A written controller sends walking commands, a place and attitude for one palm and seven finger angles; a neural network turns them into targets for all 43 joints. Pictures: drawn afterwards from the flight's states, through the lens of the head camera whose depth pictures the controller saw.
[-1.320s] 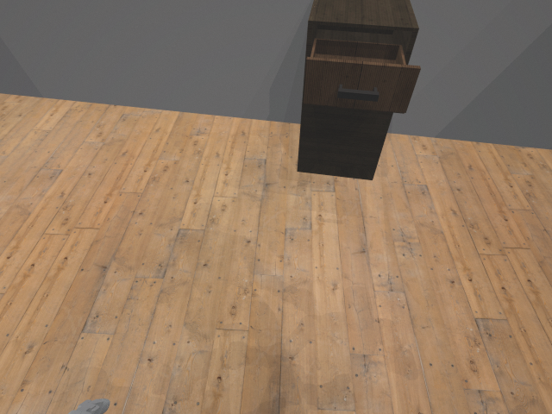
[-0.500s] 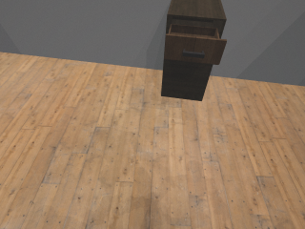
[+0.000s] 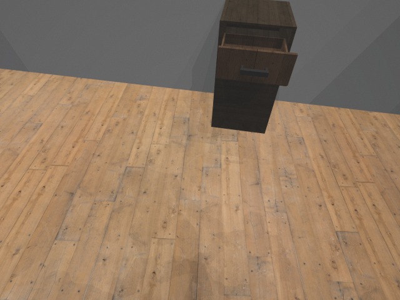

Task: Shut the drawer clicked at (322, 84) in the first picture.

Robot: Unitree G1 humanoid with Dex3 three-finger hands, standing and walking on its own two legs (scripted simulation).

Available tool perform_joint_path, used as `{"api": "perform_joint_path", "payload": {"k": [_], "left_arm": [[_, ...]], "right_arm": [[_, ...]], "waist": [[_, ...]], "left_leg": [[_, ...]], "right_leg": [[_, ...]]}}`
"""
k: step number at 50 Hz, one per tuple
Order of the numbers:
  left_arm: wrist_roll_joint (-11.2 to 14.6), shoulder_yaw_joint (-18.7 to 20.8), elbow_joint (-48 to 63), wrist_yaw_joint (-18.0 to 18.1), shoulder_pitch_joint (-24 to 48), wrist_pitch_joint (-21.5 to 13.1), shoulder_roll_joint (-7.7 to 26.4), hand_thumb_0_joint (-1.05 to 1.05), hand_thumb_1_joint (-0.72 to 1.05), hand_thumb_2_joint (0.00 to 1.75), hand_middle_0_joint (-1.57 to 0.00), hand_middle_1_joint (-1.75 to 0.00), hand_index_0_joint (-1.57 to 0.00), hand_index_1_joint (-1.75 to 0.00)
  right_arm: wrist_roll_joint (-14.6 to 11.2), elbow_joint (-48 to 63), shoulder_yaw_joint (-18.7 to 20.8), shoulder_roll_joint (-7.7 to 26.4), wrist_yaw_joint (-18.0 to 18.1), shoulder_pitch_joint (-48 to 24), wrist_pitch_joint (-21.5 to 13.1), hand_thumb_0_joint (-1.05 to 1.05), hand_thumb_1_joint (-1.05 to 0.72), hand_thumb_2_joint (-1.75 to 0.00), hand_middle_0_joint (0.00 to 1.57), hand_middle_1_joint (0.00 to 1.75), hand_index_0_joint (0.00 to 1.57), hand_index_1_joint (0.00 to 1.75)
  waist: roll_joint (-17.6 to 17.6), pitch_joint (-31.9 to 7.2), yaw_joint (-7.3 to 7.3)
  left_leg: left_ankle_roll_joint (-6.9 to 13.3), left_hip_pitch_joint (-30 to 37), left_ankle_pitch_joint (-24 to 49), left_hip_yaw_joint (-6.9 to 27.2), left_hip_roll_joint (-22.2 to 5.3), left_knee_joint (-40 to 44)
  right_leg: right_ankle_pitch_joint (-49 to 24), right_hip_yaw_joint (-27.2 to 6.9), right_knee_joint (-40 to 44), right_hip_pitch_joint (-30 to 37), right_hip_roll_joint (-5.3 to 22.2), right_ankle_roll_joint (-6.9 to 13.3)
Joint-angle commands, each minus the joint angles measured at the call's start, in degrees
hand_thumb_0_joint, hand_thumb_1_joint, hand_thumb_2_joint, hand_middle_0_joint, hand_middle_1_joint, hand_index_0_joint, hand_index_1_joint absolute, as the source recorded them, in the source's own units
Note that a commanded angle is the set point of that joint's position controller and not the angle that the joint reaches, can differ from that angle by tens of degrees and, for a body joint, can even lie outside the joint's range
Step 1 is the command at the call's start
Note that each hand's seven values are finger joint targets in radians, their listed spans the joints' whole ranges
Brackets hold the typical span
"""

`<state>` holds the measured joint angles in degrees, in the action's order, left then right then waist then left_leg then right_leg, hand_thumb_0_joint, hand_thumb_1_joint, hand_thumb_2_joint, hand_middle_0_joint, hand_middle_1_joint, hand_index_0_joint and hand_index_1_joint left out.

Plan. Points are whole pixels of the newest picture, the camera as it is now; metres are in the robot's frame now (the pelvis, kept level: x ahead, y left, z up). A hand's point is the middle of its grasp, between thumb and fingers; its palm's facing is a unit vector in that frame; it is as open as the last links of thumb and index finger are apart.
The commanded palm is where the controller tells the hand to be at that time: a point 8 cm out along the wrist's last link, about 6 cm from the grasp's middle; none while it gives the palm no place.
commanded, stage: look at it before walking up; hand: left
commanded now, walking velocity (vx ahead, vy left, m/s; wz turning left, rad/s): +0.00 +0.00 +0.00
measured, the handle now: (254, 70) +1.12 -0.19 -0.10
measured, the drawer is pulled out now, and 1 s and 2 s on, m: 0.30 0.30 0.30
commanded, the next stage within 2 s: walk to a spot facing it in 0.12 s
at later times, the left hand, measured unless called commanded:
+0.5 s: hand out of the picture +0.06 +0.21 -0.17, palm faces -0.08 -0.96 -0.28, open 7.4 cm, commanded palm none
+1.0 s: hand out of the picture +0.12 +0.12 -0.16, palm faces -0.22 -0.96 -0.20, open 7.4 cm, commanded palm none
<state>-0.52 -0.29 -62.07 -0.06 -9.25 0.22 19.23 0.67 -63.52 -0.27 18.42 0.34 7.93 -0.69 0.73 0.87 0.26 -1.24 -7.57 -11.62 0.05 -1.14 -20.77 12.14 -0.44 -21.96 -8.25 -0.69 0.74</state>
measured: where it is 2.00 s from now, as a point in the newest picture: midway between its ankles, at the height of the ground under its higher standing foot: (248, 245)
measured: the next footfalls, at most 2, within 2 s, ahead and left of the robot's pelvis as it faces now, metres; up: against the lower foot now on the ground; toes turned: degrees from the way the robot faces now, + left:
left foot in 1.14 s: +0.39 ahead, +0.00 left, +0.00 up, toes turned -21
right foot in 1.70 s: +0.48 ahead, -0.33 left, +0.00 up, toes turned -52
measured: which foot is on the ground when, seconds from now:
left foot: down 0.00-0.60, up 0.62-1.00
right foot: down 0.00-1.00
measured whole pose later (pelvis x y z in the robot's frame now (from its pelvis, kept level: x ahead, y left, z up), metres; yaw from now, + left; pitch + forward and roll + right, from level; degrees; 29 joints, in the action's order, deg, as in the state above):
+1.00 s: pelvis +0.14 -0.06 +0.00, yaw -20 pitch +1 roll +0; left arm -1.4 1.9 -59.8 0.5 -28.3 -3.4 7.8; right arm 1.4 -53.9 3.5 10.8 -1.2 6.9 -0.2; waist -0.8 1.3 3.7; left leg -3.9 -37.4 -8.8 -1.7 -6.6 -54.4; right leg 16.9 -6.6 -16.7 -0.3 -5.4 4.8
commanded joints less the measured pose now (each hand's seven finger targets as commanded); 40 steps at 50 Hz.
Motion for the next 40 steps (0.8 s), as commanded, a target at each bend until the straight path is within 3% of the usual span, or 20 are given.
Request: {"api": "perform_joint_path", "payload": {"k": [1,9,13,16,18,20,22,23,24,26,28,29,30,31,32,33,34,35,37,40], "left_arm": [[-0.10,2.13,3.33,0.71,2.15,-1.58,11.09,0.00,0.90,0.90,-0.20,-0.30,-0.20,-0.30],[-0.07,2.24,3.06,0.80,1.60,-1.80,11.31,0.00,0.90,0.90,-0.20,-0.30,-0.20,-0.30],[-0.12,2.40,3.45,0.70,2.29,-1.54,11.72,0.00,0.90,0.90,-0.20,-0.30,-0.20,-0.30],[-0.14,1.96,3.84,0.93,-0.72,0.21,6.23,0.00,0.90,0.90,-0.20,-0.30,-0.20,-0.30],[-0.40,2.26,4.66,0.52,-2.87,0.89,5.58,0.00,0.90,0.90,-0.20,-0.30,-0.20,-0.30],[-0.78,2.74,6.63,-0.33,-3.18,1.43,5.10,0.00,0.90,0.90,-0.20,-0.30,-0.20,-0.30],[-0.88,3.17,8.59,-1.09,-3.75,1.44,3.31,0.00,0.90,0.90,-0.20,-0.30,-0.20,-0.30],[-0.94,3.51,9.85,-1.41,-2.82,1.29,2.29,0.00,0.90,0.90,-0.20,-0.30,-0.20,-0.30],[-0.96,3.70,10.95,-1.79,-1.72,1.12,1.99,0.00,0.90,0.90,-0.20,-0.30,-0.20,-0.30],[-0.90,4.02,11.49,-2.40,-3.37,0.55,-0.04,0.00,0.90,0.90,-0.20,-0.30,-0.20,-0.30],[-0.97,4.41,9.35,-2.59,-10.58,-0.14,-1.42,0.00,0.90,0.90,-0.20,-0.30,-0.20,-0.30],[-1.12,5.02,7.17,-2.12,-17.09,-0.70,0.96,0.00,0.90,0.90,-0.20,-0.30,-0.20,-0.30],[-1.61,6.66,5.98,-0.94,-23.18,-1.88,8.52,0.00,0.90,0.90,-0.20,-0.30,-0.20,-0.30],[-0.23,6.45,5.91,0.20,-27.17,-2.17,8.71,0.00,0.90,0.90,-0.20,-0.30,-0.20,-0.30],[-0.38,6.13,6.25,0.37,-23.72,-2.39,7.40,0.00,0.90,0.90,-0.20,-0.30,-0.20,-0.30],[-0.50,5.55,7.29,0.37,-19.59,-2.71,5.07,0.00,0.90,0.90,-0.20,-0.30,-0.20,-0.30],[-0.56,5.20,8.02,0.43,-17.08,-3.02,3.32,0.00,0.90,0.90,-0.20,-0.30,-0.20,-0.30],[-0.64,4.87,8.29,0.37,-15.80,-3.35,2.19,0.00,0.90,0.90,-0.20,-0.30,-0.20,-0.30],[-0.56,4.71,7.54,0.25,-16.90,-4.04,0.99,0.00,0.90,0.90,-0.20,-0.30,-0.20,-0.30],[-0.51,4.74,6.27,0.39,-19.29,-4.64,-0.06,0.00,0.90,0.90,-0.20,-0.30,-0.20,-0.30]], "right_arm": [[-0.22,3.42,1.96,11.71,0.63,-2.31,-1.43,0.00,-0.90,-0.90,0.20,0.30,0.20,0.30],[-0.31,3.11,1.98,11.56,0.69,-2.13,-1.51,0.00,-0.90,-0.90,0.20,0.30,0.20,0.30],[-0.19,3.17,2.26,12.07,0.87,-2.06,-1.39,0.00,-0.90,-0.90,0.20,0.30,0.20,0.30],[-0.12,3.54,1.63,5.84,1.23,1.60,-0.40,0.00,-0.90,-0.90,0.20,0.30,0.20,0.30],[0.17,4.56,2.04,6.00,1.25,3.28,0.23,0.00,-0.90,-0.90,0.20,0.30,0.20,0.30],[0.50,6.02,2.92,7.67,0.99,3.80,0.44,0.00,-0.90,-0.90,0.20,0.30,0.20,0.30],[0.59,7.37,4.15,9.94,0.82,4.63,0.24,0.00,-0.90,-0.90,0.20,0.30,0.20,0.30],[0.43,7.91,4.70,10.47,0.85,4.98,-0.23,0.00,-0.90,-0.90,0.20,0.30,0.20,0.30],[0.50,8.28,4.85,10.23,0.74,5.63,-0.70,0.00,-0.90,-0.90,0.20,0.30,0.20,0.30],[0.79,8.80,5.09,9.02,0.70,4.47,-1.18,0.00,-0.90,-0.90,0.20,0.30,0.20,0.30],[0.80,8.93,4.99,7.72,0.68,3.26,-1.16,0.00,-0.90,-0.90,0.20,0.30,0.20,0.30],[0.61,9.37,4.54,5.80,0.39,2.73,-0.99,0.00,-0.90,-0.90,0.20,0.30,0.20,0.30],[-0.08,12.50,3.38,0.35,-0.14,1.68,-0.99,0.00,-0.90,-0.90,0.20,0.30,0.20,0.30],[0.43,15.41,3.47,2.48,-0.22,-4.40,-1.64,0.00,-0.90,-0.90,0.20,0.30,0.20,0.30],[0.20,15.42,3.87,1.82,-0.42,-6.61,-1.96,0.00,-0.90,-0.90,0.20,0.30,0.20,0.30],[0.48,14.62,4.07,1.78,-0.56,-4.63,-2.07,0.00,-0.90,-0.90,0.20,0.30,0.20,0.30],[0.75,13.19,4.30,1.32,-0.79,-2.76,-2.02,0.00,-0.90,-0.90,0.20,0.30,0.20,0.30],[0.89,12.28,4.39,0.16,-0.96,-0.83,-1.77,0.00,-0.90,-0.90,0.20,0.30,0.20,0.30],[0.83,11.81,4.42,-1.12,-1.03,0.90,-1.29,0.00,-0.90,-0.90,0.20,0.30,0.20,0.30],[0.76,12.49,4.65,-2.31,-1.28,0.48,-1.13,0.00,-0.90,-0.90,0.20,0.30,0.20,0.30]], "waist": [[-0.80,-1.75,-0.02],[-0.49,-3.38,0.05],[-0.80,-1.79,-0.21],[-0.56,-1.81,-0.45],[-0.56,-1.76,-0.49],[-3.45,1.83,-0.39],[-10.47,5.13,-0.80],[-12.21,5.50,-0.98],[-11.07,5.26,-1.10],[-9.64,4.72,0.13],[-6.97,2.27,3.29],[1.00,1.06,5.95],[23.75,1.68,7.89],[15.98,2.50,9.60],[9.47,5.58,7.51],[5.32,6.28,4.72],[1.20,5.47,3.06],[1.58,4.90,1.61],[2.22,3.85,0.72],[3.52,2.77,0.99]], "left_leg": [[2.54,-0.36,6.53,5.37,-5.83,3.26],[2.47,0.95,9.73,5.16,-5.96,2.59],[2.20,1.31,8.02,4.19,-6.16,2.28],[1.22,0.84,8.08,1.21,-6.65,-0.94],[1.48,0.55,-2.25,0.75,-7.09,-1.43],[3.25,-1.56,-17.11,3.86,-9.23,2.05],[7.00,-2.72,-27.66,10.66,-15.21,8.16],[9.47,-3.23,-25.72,12.63,-19.43,10.35],[10.95,-1.75,-22.00,12.94,-20.99,10.42],[9.78,-2.73,-15.06,6.37,-20.16,7.03],[6.39,-8.41,-11.78,-1.39,-16.10,-4.31],[3.25,-15.73,-15.25,-6.08,-11.34,-16.74],[-0.98,-34.86,-25.73,-12.30,-2.09,-39.80],[-0.16,-38.56,-23.37,-2.69,-2.93,-45.87],[0.08,-38.79,-16.76,0.01,-4.60,-49.13],[-0.18,-37.65,-11.48,0.87,-6.08,-48.84],[-0.70,-34.93,-8.11,0.52,-6.79,-47.27],[-1.33,-33.15,-5.15,-0.11,-6.70,-45.83],[-2.09,-32.21,-1.20,-0.91,-6.36,-43.92],[-2.65,-34.13,2.35,-1.17,-6.03,-42.03]], "right_leg": [[-5.89,-6.09,3.80,-0.69,7.10,1.07],[-9.98,-5.75,3.34,0.74,7.43,1.17],[-9.89,-6.91,3.41,-1.20,7.00,1.47],[-13.38,-7.82,-0.17,-3.43,6.53,0.94],[-2.75,-8.73,-1.33,-5.89,5.00,1.27],[13.38,-8.08,-3.71,-11.72,1.96,1.32],[15.25,-2.84,-14.93,-17.49,-1.83,0.56],[14.25,0.59,-22.69,-18.48,-1.00,-0.03],[15.89,0.53,-25.31,-20.53,1.03,-0.14],[15.87,1.97,-22.21,-17.21,3.41,-0.18],[8.82,5.43,-12.18,-3.95,1.46,0.02],[7.53,2.74,-4.55,5.27,1.62,1.24],[15.44,-27.47,8.03,13.30,18.37,7.77],[13.62,-39.32,12.92,9.72,23.12,12.53],[16.35,-38.20,13.27,5.34,21.29,13.76],[17.52,-34.03,12.85,2.43,19.75,13.59],[14.23,-29.08,12.05,1.02,17.85,12.91],[9.46,-24.46,11.85,-0.20,15.73,11.62],[0.42,-19.18,11.32,0.04,13.21,10.56],[-4.72,-16.84,10.89,2.70,11.46,9.95]]}}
